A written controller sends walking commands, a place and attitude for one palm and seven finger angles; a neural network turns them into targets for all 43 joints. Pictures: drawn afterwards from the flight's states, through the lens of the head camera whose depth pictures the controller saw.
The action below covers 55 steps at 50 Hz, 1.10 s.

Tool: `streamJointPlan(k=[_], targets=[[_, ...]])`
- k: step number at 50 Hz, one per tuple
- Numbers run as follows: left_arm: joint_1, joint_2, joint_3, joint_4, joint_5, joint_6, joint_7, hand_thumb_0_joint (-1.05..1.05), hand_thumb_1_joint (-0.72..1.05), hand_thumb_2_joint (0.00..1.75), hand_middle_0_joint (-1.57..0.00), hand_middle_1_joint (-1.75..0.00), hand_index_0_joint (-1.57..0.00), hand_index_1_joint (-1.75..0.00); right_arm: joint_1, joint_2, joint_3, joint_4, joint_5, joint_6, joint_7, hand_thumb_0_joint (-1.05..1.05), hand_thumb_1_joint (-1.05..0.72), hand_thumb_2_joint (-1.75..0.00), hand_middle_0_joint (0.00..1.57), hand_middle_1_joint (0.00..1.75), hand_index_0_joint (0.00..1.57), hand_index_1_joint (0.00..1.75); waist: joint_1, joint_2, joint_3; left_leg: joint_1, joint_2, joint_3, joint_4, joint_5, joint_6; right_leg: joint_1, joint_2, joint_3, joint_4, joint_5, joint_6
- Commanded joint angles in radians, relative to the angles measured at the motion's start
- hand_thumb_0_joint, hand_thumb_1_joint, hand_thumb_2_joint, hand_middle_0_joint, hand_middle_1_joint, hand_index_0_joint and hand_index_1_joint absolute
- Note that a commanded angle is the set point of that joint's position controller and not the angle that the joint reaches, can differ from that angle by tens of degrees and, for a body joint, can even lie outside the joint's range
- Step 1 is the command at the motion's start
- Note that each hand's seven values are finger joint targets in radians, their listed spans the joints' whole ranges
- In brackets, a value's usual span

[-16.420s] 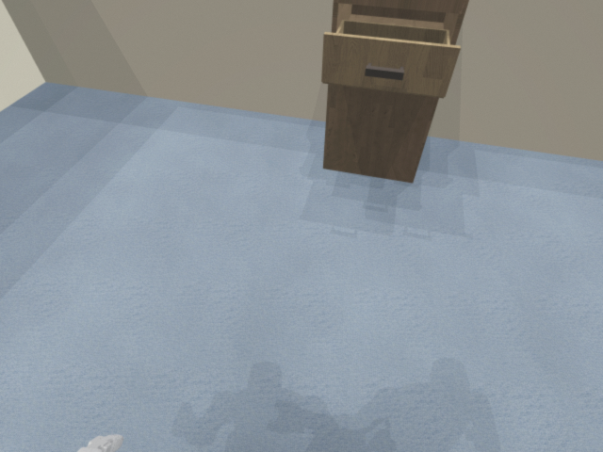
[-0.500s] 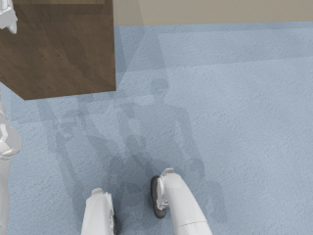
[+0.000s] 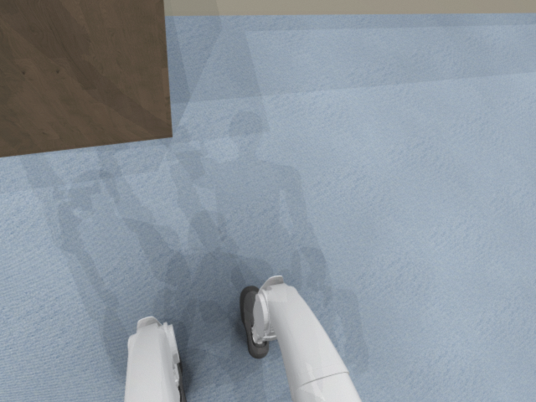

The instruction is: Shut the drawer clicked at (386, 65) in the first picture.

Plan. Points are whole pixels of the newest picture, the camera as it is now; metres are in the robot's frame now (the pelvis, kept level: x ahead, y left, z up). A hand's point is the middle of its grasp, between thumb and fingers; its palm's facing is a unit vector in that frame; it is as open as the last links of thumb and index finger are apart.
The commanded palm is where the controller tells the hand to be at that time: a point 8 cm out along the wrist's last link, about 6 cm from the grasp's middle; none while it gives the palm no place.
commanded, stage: pull the fist back off the drawer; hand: left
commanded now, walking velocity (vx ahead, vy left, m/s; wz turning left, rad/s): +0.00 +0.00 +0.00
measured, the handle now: out of the picture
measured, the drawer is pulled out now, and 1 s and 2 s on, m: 0.00 0.00 0.00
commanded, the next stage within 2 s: draw the hand back to the body in 0.74 s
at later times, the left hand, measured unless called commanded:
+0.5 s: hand out of the picture +0.62 +0.22 +0.08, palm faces +0.04 -1.00 -0.03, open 3.1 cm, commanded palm +0.60 +0.23 +0.08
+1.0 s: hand out of the picture +0.57 +0.22 +0.10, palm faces +0.03 -1.00 -0.07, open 3.3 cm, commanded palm +0.51 +0.25 +0.12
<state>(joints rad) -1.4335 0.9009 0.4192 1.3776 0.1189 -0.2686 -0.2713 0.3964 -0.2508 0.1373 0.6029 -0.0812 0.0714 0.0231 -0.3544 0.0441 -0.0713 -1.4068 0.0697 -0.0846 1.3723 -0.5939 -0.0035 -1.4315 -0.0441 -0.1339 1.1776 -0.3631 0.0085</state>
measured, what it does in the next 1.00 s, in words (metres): rises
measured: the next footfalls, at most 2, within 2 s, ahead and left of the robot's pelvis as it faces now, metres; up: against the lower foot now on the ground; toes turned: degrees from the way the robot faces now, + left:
none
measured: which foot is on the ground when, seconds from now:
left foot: down 0.00-1.00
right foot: down 0.00-1.00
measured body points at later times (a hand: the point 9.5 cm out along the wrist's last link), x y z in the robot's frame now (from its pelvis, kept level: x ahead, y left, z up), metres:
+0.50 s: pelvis +0.00 +0.01 +0.00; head +0.23 +0.05 +0.39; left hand +0.61 +0.27 +0.09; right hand -0.06 -0.23 -0.08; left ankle +0.00 +0.11 -0.60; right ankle +0.09 -0.14 -0.60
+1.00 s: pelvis +0.05 +0.01 +0.05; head +0.23 +0.04 +0.47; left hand +0.56 +0.28 +0.11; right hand +0.07 -0.25 -0.05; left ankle +0.00 +0.12 -0.60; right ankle +0.09 -0.14 -0.60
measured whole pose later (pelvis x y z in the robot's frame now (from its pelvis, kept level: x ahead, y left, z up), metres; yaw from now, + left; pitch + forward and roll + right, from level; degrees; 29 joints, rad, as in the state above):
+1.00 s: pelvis +0.05 +0.01 +0.05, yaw -1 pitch +29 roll -5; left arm -0.77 0.54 0.46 0.86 -0.08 -0.33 -0.27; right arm 0.36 -0.25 0.03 0.53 -0.04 0.12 0.06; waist -0.20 0.04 -0.11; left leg -1.04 0.07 -0.01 1.13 -0.59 0.00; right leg -1.11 -0.02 -0.07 0.98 -0.38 0.03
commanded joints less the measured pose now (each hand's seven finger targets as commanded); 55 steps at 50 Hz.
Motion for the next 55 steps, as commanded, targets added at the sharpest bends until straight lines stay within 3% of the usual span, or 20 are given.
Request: streamJointPlan(k=[1,5,8,14,18,19,22,25,32,37,39,42,43,45,47,49,51,53,54,55], targets=[[-0.604,0.163,-0.012,-0.27,-0.02,-0.054,0.033,0.0,0.9,0.9,-1.4,-1.6,-1.4,-1.6,0.284,-0.239,-0.077,0.025,-0.002,0.001,-0.017,0.0,-0.9,-0.9,0.2,0.3,0.2,0.3,-0.095,0.418,-0.629,0.453,-0.02,-0.028,-0.159,0.394,0.037,0.324,0.079,0.057,-0.09,0.123,-0.031],[-0.586,0.136,-0.031,-0.239,-0.016,-0.029,0.031,0.0,0.9,0.9,-1.4,-1.6,-1.4,-1.6,0.277,-0.24,-0.071,0.02,0.001,-0.006,-0.018,0.0,-0.9,-0.9,0.2,0.3,0.2,0.3,-0.098,0.416,-0.59,0.429,-0.022,-0.029,-0.168,0.341,0.039,0.298,0.08,0.05,-0.089,0.087,-0.033],[-0.592,0.166,-0.006,-0.271,-0.012,-0.02,0.033,0.0,0.9,0.9,-1.4,-1.6,-1.4,-1.6,0.283,-0.238,-0.073,0.01,-0.003,-0.006,-0.014,0.0,-0.9,-0.9,0.2,0.3,0.2,0.3,-0.085,0.425,-0.643,0.427,-0.027,-0.024,-0.163,0.349,0.038,0.336,0.08,0.053,-0.086,0.097,-0.035],[-0.53,0.176,0.018,-0.282,-0.01,-0.005,0.029,0.0,0.9,0.9,-1.4,-1.6,-1.4,-1.6,0.282,-0.235,-0.073,-0.011,-0.001,-0.003,-0.006,0.0,-0.9,-0.9,0.2,0.3,0.2,0.3,-0.059,0.408,-0.622,0.419,-0.027,-0.024,-0.189,0.318,0.039,0.353,0.082,0.048,-0.09,0.075,-0.038],[-0.448,0.195,0.064,-0.327,-0.028,-0.008,0.029,0.0,0.9,0.9,-1.4,-1.6,-1.4,-1.6,0.278,-0.235,-0.081,-0.026,0.003,-0.001,0.001,0.0,-0.9,-0.9,0.2,0.3,0.2,0.3,-0.024,0.375,-0.665,0.441,-0.024,-0.02,-0.201,0.352,0.036,0.402,0.083,0.051,-0.097,0.095,-0.035],[-0.435,0.179,0.059,-0.339,-0.029,-0.013,0.027,0.0,0.9,0.9,-1.4,-1.6,-1.4,-1.6,0.277,-0.232,-0.084,-0.026,0.003,-0.002,0.005,0.0,-0.9,-0.9,0.2,0.3,0.2,0.3,-0.019,0.398,-0.667,0.469,-0.023,-0.024,-0.205,0.369,0.031,0.385,0.083,0.047,-0.092,0.1,-0.04],[-0.36,0.168,0.079,-0.328,-0.048,-0.009,0.03,0.0,0.9,0.9,-1.4,-1.6,-1.4,-1.6,0.272,-0.233,-0.089,-0.029,0.007,0.002,0.008,0.0,-0.9,-0.9,0.2,0.3,0.2,0.3,-0.006,0.329,-0.615,0.437,-0.022,-0.012,-0.22,0.347,0.036,0.413,0.084,0.051,-0.113,0.089,-0.033],[-0.29,0.191,0.117,-0.363,-0.051,-0.026,0.033,0.0,0.9,0.9,-1.4,-1.6,-1.4,-1.6,0.272,-0.23,-0.094,-0.04,0.008,0.005,0.012,0.0,-0.9,-0.9,0.2,0.3,0.2,0.3,0.027,0.326,-0.65,0.468,-0.02,-0.012,-0.231,0.403,0.032,0.451,0.084,0.051,-0.109,0.125,-0.037],[-0.036,0.076,0.128,-0.485,-0.11,-0.079,0.021,0.0,0.9,0.9,-1.4,-1.6,-1.4,-1.6,0.254,-0.219,-0.13,-0.064,0.016,0.023,0.029,0.0,-0.9,-0.9,0.2,0.3,0.2,0.3,0.094,0.275,-0.698,0.595,-0.02,0.0,-0.259,0.598,0.015,0.546,0.086,0.056,-0.121,0.275,-0.038],[-0.022,0.021,0.12,-0.502,-0.144,-0.113,0.024,0.0,0.9,0.9,-1.4,-1.6,-1.4,-1.6,0.244,-0.213,-0.144,-0.047,0.019,0.028,0.025,0.0,-0.9,-0.9,0.2,0.3,0.2,0.3,0.089,0.229,-0.643,0.6,-0.023,0.012,-0.264,0.622,0.017,0.571,0.084,0.065,-0.139,0.318,-0.033],[-0.024,-0.023,0.084,-0.51,-0.143,-0.134,0.026,0.0,0.9,0.9,-1.4,-1.6,-1.4,-1.6,0.241,-0.206,-0.146,-0.042,0.018,0.028,0.023,0.0,-0.9,-0.9,0.2,0.3,0.2,0.3,0.087,0.26,-0.62,0.641,-0.023,0.009,-0.27,0.669,0.011,0.546,0.08,0.063,-0.142,0.327,-0.035],[0.012,-0.052,0.077,-0.472,-0.149,-0.156,0.024,0.0,0.9,0.9,-1.4,-1.6,-1.4,-1.6,0.237,-0.203,-0.151,-0.03,0.017,0.034,0.019,0.0,-0.9,-0.9,0.2,0.3,0.2,0.3,0.089,0.239,-0.617,0.661,-0.023,0.013,-0.263,0.72,0.005,0.555,0.08,0.065,-0.145,0.359,-0.033],[0.063,-0.047,0.092,-0.516,-0.16,-0.161,0.02,0.0,0.9,0.9,-1.4,-1.6,-1.4,-1.6,0.24,-0.203,-0.156,-0.044,0.019,0.037,0.02,0.0,-0.9,-0.9,0.2,0.3,0.2,0.3,0.113,0.223,-0.654,0.68,-0.024,0.016,-0.276,0.752,0.006,0.607,0.08,0.068,-0.151,0.389,-0.033],[0.216,-0.049,0.102,-0.63,-0.181,-0.159,0.007,0.0,0.9,0.9,-1.4,-1.6,-1.4,-1.6,0.225,-0.199,-0.163,-0.082,0.029,0.043,0.025,0.0,-0.9,-0.9,0.2,0.3,0.2,0.3,0.172,0.282,-0.753,0.799,-0.025,0.018,-0.311,0.904,-0.009,0.69,0.079,0.067,-0.171,0.466,-0.037],[0.343,-0.091,0.079,-0.782,-0.218,-0.136,-0.003,0.0,0.9,0.9,-1.4,-1.6,-1.4,-1.6,0.198,-0.188,-0.175,-0.118,0.046,0.046,0.029,0.0,-0.9,-0.9,0.2,0.3,0.2,0.3,0.202,0.276,-0.788,0.864,-0.026,0.028,-0.352,0.98,-0.009,0.781,0.081,0.069,-0.211,0.546,-0.035],[0.475,-0.148,0.059,-0.835,-0.263,-0.097,-0.003,0.0,0.9,0.9,-1.4,-1.6,-1.4,-1.6,0.181,-0.181,-0.179,-0.14,0.062,0.039,0.028,0.0,-0.9,-0.9,0.2,0.3,0.2,0.3,0.211,0.189,-0.74,0.833,-0.028,0.037,-0.399,0.948,0.006,0.864,0.081,0.072,-0.25,0.581,-0.036],[0.528,-0.193,0.045,-0.916,-0.299,-0.079,0.011,0.0,0.9,0.9,-1.4,-1.6,-1.4,-1.6,0.151,-0.174,-0.18,-0.149,0.075,0.023,0.023,0.0,-0.9,-0.9,0.2,0.3,0.2,0.3,0.216,0.156,-0.68,0.809,-0.035,0.058,-0.445,0.85,0.014,0.926,0.079,0.079,-0.29,0.573,-0.029],[0.593,-0.186,0.066,-0.923,-0.314,-0.079,0.033,0.0,0.9,0.9,-1.4,-1.6,-1.4,-1.6,0.127,-0.171,-0.177,-0.15,0.083,0.006,0.012,0.0,-0.9,-0.9,0.2,0.3,0.2,0.3,0.226,0.077,-0.594,0.734,-0.044,0.078,-0.485,0.723,0.023,0.994,0.077,0.088,-0.315,0.546,-0.028],[0.599,-0.174,0.074,-0.954,-0.313,-0.091,0.046,0.0,0.9,0.9,-1.4,-1.6,-1.4,-1.6,0.117,-0.17,-0.175,-0.148,0.085,-0.001,0.003,0.0,-0.9,-0.9,0.2,0.3,0.2,0.3,0.234,0.099,-0.568,0.741,-0.046,0.082,-0.498,0.71,0.022,1.002,0.075,0.091,-0.319,0.542,-0.031],[0.607,-0.21,0.046,-0.965,-0.311,-0.1,0.05,0.0,0.9,0.9,-1.4,-1.6,-1.4,-1.6,0.105,-0.163,-0.173,-0.147,0.086,-0.009,0.0,0.0,-0.9,-0.9,0.2,0.3,0.2,0.3,0.233,0.135,-0.544,0.774,-0.049,0.089,-0.514,0.712,0.018,0.994,0.074,0.091,-0.331,0.529,-0.029]])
